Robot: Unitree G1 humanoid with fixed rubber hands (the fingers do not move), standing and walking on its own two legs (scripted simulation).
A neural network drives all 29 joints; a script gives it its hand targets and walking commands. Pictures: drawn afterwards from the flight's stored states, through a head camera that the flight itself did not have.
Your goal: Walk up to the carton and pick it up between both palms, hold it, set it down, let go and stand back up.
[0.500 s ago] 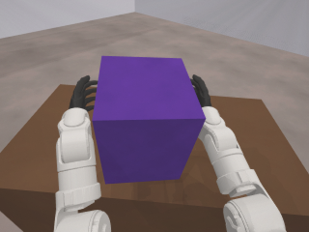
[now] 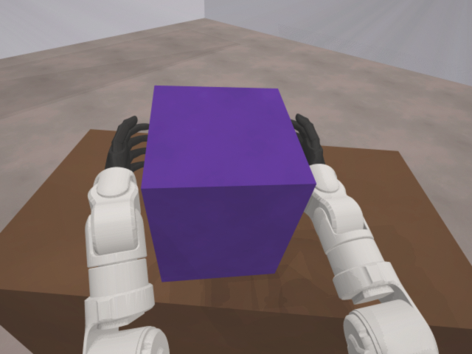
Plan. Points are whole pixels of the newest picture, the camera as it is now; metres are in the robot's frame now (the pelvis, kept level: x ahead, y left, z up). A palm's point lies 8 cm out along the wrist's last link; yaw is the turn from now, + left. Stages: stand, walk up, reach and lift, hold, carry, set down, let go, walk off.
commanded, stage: hold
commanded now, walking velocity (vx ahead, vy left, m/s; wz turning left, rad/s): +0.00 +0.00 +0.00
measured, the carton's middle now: (219, 186) +0.36 +0.01 +0.15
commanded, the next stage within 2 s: none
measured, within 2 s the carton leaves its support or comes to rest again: neither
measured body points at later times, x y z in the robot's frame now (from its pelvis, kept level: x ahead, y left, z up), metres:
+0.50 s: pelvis +0.00 +0.00 +0.00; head -0.05 +0.02 +0.45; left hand +0.36 +0.15 +0.20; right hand +0.37 -0.14 +0.19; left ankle +0.01 +0.13 -0.75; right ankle +0.01 -0.12 -0.75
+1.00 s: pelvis +0.00 +0.00 +0.00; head -0.05 +0.03 +0.45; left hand +0.36 +0.15 +0.20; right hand +0.37 -0.14 +0.19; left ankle +0.01 +0.13 -0.75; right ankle +0.01 -0.12 -0.75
